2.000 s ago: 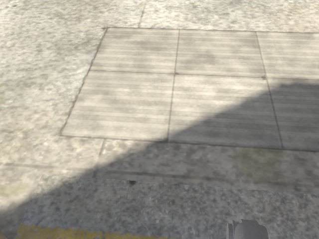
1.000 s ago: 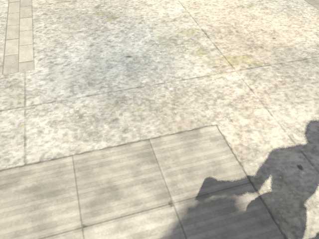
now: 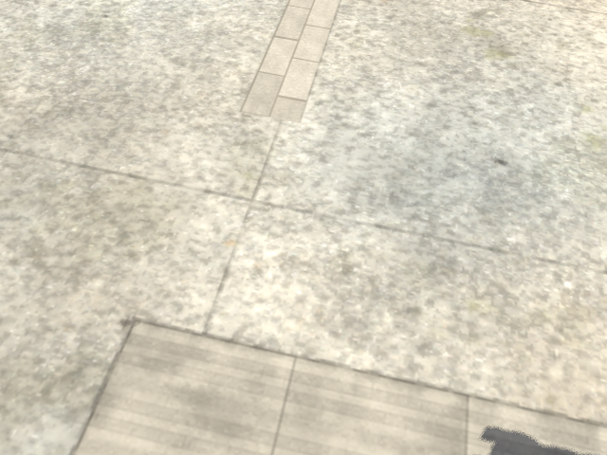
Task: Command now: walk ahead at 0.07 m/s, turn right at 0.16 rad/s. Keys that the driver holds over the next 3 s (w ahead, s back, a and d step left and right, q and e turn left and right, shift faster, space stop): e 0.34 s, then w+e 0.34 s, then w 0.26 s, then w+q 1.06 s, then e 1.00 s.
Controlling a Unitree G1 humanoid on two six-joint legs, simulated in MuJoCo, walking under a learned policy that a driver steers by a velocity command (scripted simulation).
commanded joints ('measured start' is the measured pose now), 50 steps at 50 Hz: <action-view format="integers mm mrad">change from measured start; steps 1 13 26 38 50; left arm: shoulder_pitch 49 11 146 197 9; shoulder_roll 69 63 156 128 37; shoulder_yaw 10 14 41 45 -3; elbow -29 -74 -97 -147 -260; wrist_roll -11 -17 -2 -18 7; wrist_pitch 15 29 -24 -13 -65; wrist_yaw -3 -28 -24 -40 -68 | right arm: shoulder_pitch -49 -33 -166 -48 92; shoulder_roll -142 -195 -181 -220 -224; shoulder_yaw -33 -57 -70 -74 -48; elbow -67 -65 -103 -100 -28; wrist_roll -5 27 32 43 51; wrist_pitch -16 45 -46 -97 -60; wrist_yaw -13 -53 4 52 25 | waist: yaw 15 -3 38 -20 -6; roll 143 158 -70 -99 139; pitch -140 -129 -55 -101 8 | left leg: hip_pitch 68 304 -382 222 178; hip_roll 288 389 117 102 273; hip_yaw -163 -141 -69 -73 -224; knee -179 -91 458 -9 -246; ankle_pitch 150 238 -79 -42 63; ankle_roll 103 145 -143 -69 116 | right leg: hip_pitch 153 145 582 395 -45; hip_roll -20 52 -84 4 18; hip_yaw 11 -86 271 315 -40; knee -105 -257 -796 -546 -125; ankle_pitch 38 -185 -38 64 43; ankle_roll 2 -15 -270 -213 -53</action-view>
